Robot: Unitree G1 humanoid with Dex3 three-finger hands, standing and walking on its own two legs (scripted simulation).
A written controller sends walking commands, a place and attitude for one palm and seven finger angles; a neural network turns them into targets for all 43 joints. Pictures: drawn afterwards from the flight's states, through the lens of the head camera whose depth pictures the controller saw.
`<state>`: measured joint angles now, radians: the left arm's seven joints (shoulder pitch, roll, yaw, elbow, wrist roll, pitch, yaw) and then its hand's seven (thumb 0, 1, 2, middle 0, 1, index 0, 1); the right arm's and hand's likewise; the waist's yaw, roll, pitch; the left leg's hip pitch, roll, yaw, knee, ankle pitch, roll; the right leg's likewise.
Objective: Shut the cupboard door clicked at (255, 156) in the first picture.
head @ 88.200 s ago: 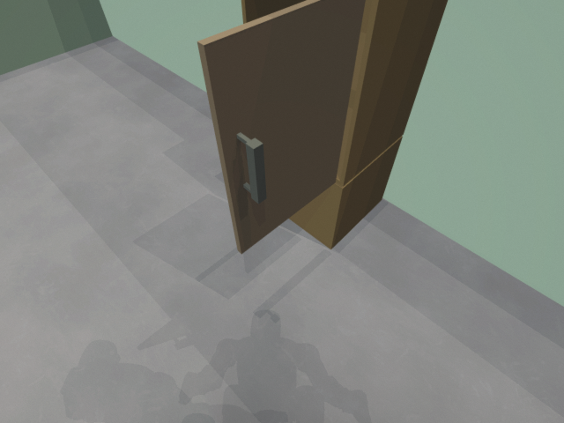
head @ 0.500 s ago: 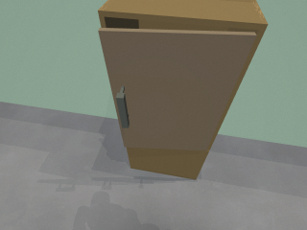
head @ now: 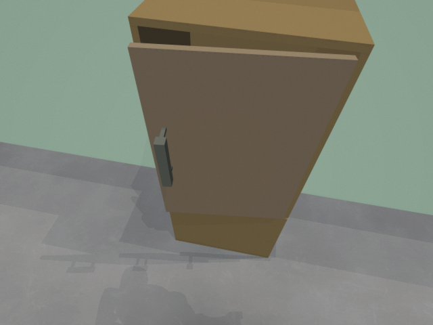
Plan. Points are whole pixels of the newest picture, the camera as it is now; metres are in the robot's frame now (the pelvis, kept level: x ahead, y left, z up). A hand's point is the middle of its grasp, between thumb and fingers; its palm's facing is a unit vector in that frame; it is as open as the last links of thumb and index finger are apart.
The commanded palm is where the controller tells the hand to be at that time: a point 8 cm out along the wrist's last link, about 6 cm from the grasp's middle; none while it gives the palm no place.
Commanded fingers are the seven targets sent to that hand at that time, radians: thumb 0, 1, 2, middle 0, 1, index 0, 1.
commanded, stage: look again from close up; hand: left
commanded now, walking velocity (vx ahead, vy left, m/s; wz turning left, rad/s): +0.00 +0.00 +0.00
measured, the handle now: (165, 157) +0.49 +0.16 -0.02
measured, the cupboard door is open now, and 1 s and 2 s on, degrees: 8 8 8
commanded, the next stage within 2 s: raise the hand and make a fist in 0.14 s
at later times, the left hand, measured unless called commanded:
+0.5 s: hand (121, 287) +0.19 +0.18 -0.03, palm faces +0.11 -0.99 -0.08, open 6.9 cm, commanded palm +0.11 +0.24 -0.07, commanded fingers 0.00 0.90 0.90 -0.44 -0.56 -0.44 -0.56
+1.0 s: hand (114, 305) +0.16 +0.19 -0.05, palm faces +0.01 -1.00 -0.03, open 4.5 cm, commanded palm +0.13 +0.24 -0.05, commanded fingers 0.00 0.90 0.90 -0.90 -1.06 -0.90 -1.06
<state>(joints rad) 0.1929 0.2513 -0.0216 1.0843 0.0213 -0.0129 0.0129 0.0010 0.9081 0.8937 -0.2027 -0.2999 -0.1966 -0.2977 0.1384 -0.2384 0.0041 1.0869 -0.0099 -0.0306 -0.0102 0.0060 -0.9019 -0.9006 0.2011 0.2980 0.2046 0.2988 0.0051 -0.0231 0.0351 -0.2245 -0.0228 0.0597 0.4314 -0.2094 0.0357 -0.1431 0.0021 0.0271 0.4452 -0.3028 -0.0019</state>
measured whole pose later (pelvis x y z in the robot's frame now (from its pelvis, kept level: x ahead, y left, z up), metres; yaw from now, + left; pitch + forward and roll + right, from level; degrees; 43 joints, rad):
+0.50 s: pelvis -0.02 -0.03 -0.07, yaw +2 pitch +10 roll +3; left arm 0.35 0.21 0.23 0.27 -0.28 -0.55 -0.29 0.00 0.91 0.89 -0.28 -0.39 -0.28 -0.39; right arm 0.22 -0.24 -0.05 0.70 0.02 -0.29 -0.01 0.01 -0.90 -0.90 0.20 0.30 0.20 0.30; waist -0.02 -0.01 -0.14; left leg -0.73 -0.03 0.02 0.99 -0.42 -0.01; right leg -0.71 0.00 -0.03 1.05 -0.51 -0.06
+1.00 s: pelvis -0.05 -0.01 -0.10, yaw +1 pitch +14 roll -2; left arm 0.39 0.25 0.21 0.06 -0.32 -0.39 -0.35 0.01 0.90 0.89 -0.72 -0.87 -0.72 -0.87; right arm 0.26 -0.20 -0.01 0.56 0.04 -0.25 -0.07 0.02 -0.90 -0.90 0.20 0.30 0.21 0.30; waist 0.00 0.03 -0.16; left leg -0.96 0.00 -0.03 1.18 -0.47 0.01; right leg -0.89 0.04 -0.07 1.15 -0.51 -0.04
